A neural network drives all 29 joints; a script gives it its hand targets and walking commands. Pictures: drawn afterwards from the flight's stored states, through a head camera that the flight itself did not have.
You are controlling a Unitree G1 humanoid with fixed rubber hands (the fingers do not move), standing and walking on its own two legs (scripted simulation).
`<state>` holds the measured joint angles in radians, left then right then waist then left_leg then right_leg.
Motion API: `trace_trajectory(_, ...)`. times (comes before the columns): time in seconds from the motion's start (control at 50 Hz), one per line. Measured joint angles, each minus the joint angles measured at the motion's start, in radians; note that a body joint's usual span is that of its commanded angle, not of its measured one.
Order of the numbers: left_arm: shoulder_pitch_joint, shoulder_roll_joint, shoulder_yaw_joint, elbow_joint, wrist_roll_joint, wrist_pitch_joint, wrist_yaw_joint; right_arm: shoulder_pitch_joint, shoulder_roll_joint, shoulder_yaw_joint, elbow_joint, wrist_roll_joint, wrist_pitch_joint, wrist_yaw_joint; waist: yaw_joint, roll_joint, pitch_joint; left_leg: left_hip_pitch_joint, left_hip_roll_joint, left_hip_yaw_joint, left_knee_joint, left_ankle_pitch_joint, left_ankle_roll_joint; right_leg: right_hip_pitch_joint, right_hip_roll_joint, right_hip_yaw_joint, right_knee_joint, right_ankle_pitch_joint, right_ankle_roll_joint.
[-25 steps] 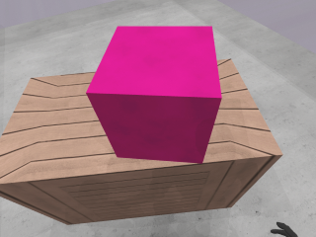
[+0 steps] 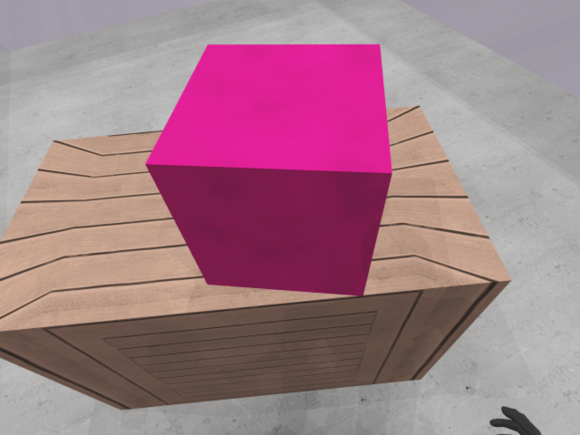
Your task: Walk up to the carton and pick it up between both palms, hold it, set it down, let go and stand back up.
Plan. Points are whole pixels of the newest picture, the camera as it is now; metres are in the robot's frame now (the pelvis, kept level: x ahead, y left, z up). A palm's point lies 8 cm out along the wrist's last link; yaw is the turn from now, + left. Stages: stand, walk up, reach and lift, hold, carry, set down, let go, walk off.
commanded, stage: walk up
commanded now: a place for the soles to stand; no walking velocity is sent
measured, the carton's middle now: (287, 173) +0.50 +0.02 +0.05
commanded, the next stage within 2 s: reach and lift in 1.14 s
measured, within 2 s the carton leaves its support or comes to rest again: neither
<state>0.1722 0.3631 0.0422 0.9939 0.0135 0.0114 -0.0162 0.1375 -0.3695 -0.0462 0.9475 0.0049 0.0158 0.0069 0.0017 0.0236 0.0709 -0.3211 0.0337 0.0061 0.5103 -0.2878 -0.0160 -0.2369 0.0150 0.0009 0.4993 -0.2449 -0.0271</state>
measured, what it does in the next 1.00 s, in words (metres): stands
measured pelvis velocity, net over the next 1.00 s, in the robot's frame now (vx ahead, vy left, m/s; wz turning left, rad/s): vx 0.04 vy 0.02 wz -0.01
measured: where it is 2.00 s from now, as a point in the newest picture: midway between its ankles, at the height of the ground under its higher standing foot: outside the picture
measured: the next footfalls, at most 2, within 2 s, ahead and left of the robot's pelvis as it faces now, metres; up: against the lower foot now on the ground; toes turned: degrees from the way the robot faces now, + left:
none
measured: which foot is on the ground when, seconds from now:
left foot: down 0.00-1.00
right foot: down 0.00-1.00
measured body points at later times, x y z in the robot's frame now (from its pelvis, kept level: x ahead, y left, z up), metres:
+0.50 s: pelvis +0.03 +0.01 +0.01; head +0.05 +0.00 +0.46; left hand +0.14 +0.32 -0.11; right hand +0.12 -0.29 -0.12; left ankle +0.07 +0.15 -0.74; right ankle +0.01 -0.10 -0.74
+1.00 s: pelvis +0.04 +0.02 +0.01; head +0.05 +0.02 +0.46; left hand +0.12 +0.32 -0.12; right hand +0.12 -0.28 -0.12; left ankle +0.07 +0.15 -0.74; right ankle +0.01 -0.10 -0.74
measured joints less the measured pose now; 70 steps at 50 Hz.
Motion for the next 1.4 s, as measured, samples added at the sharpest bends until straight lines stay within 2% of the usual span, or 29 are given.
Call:
trace_trajectory(0.06, 0.009, -0.026, -0.020, 0.011, -0.015, -0.016, 0.002, -0.009, -0.020, 0.007, 0.014, 0.004, -0.017, -0.002, 0.003, 0.036, 0.008, 0.052, 0.016, -0.015, -0.096, 0.178, -0.009, 0.042, 0.017, -0.009, -0.052, 0.018, 0.003)
trace_trajectory(0.08, 0.006, -0.029, -0.025, 0.015, -0.020, -0.022, 0.001, -0.015, -0.019, 0.009, 0.028, 0.006, -0.022, -0.006, 0.004, 0.036, 0.013, 0.067, 0.016, -0.014, -0.110, 0.201, -0.017, 0.053, 0.016, -0.008, -0.059, 0.019, 0.005)
trace_trajectory(0.16, 0.001, -0.040, -0.034, 0.018, -0.027, -0.032, 0.001, -0.029, -0.009, 0.023, 0.071, 0.007, -0.022, -0.007, 0.009, 0.029, -0.007, 0.104, 0.014, -0.010, -0.139, 0.173, -0.023, 0.094, 0.013, -0.006, -0.102, 0.026, 0.006)
trace_trajectory(0.44, -0.075, -0.011, -0.029, 0.041, -0.030, -0.044, 0.015, -0.033, 0.011, 0.030, 0.133, 0.005, -0.041, -0.014, -0.011, 0.000, -0.019, 0.152, 0.003, 0.002, -0.199, 0.176, -0.012, 0.148, 0.001, 0.004, -0.178, 0.042, 0.017)
trace_trajectory(0.54, -0.078, -0.002, -0.024, 0.058, -0.029, -0.037, 0.018, -0.027, 0.014, 0.030, 0.139, 0.009, -0.038, -0.015, -0.017, -0.003, -0.016, 0.157, -0.001, 0.005, -0.206, 0.175, -0.008, 0.156, -0.003, 0.006, -0.193, 0.046, 0.022)
trace_trajectory(0.82, -0.058, -0.022, -0.024, 0.102, -0.024, -0.036, 0.025, -0.029, 0.023, 0.027, 0.155, 0.010, -0.041, -0.016, -0.008, -0.004, -0.016, 0.167, -0.011, 0.014, -0.217, 0.173, 0.003, 0.167, -0.014, 0.014, -0.212, 0.051, 0.033)
trace_trajectory(1.16, -0.035, -0.034, -0.020, 0.106, -0.017, -0.037, 0.028, -0.027, 0.035, 0.021, 0.158, 0.009, -0.037, -0.017, -0.007, -0.007, -0.016, 0.165, -0.015, 0.013, -0.223, 0.182, 0.008, 0.167, -0.018, 0.013, -0.219, 0.059, 0.037)
trace_trajectory(1.18, -0.032, -0.033, -0.021, 0.085, -0.020, -0.012, 0.029, -0.030, 0.038, 0.013, 0.162, -0.005, -0.043, -0.015, -0.007, -0.009, -0.016, 0.154, -0.015, 0.014, -0.209, 0.170, 0.008, 0.155, -0.018, 0.013, -0.205, 0.049, 0.037)
trace_trajectory(1.24, -0.065, 0.004, -0.047, -0.108, -0.048, 0.212, 0.039, -0.093, 0.070, -0.067, 0.130, -0.065, -0.057, 0.032, -0.015, -0.036, 0.032, 0.072, -0.014, 0.024, -0.059, 0.078, 0.007, 0.064, -0.029, 0.004, -0.035, -0.017, 0.025)
trace_trajectory(1.3, -0.152, 0.025, -0.054, -0.271, -0.024, 0.386, 0.035, -0.160, 0.082, -0.088, 0.060, -0.050, -0.030, 0.064, -0.010, -0.048, 0.101, 0.032, 0.001, 0.020, 0.071, 0.067, 0.002, 0.028, -0.019, -0.002, 0.097, -0.085, 0.033)
trace_trajectory(1.34, -0.192, 0.020, -0.033, -0.381, 0.001, 0.456, 0.030, -0.185, 0.091, -0.081, 0.008, -0.029, -0.020, 0.070, -0.002, -0.066, 0.119, 0.023, 0.005, 0.025, 0.124, 0.025, 0.001, 0.018, -0.016, 0.004, 0.147, -0.111, 0.032)
trace_trajectory(1.4, -0.206, -0.020, 0.008, -0.522, 0.047, 0.506, 0.026, -0.187, 0.095, -0.059, -0.062, 0.009, -0.018, 0.071, -0.006, -0.073, 0.119, 0.044, 0.014, 0.019, 0.148, 0.002, -0.003, 0.054, -0.007, 0.000, 0.141, -0.118, 0.036)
